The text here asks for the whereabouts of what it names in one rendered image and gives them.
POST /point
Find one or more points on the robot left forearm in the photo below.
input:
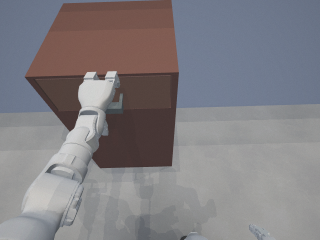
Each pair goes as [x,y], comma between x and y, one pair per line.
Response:
[72,160]

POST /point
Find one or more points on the robot left upper arm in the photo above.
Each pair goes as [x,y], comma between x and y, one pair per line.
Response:
[53,202]

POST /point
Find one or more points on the robot right shin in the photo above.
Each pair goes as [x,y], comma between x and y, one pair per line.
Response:
[192,234]

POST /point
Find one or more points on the cabinet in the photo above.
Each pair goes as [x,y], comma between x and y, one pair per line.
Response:
[134,38]

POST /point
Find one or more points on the handle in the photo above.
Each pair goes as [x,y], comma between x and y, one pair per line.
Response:
[116,107]

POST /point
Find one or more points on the left robot hand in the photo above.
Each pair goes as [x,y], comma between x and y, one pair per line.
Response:
[97,93]

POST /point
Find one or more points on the right robot hand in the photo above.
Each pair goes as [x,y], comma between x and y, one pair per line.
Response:
[260,233]

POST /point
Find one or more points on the drawer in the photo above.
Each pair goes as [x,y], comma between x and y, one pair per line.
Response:
[150,91]

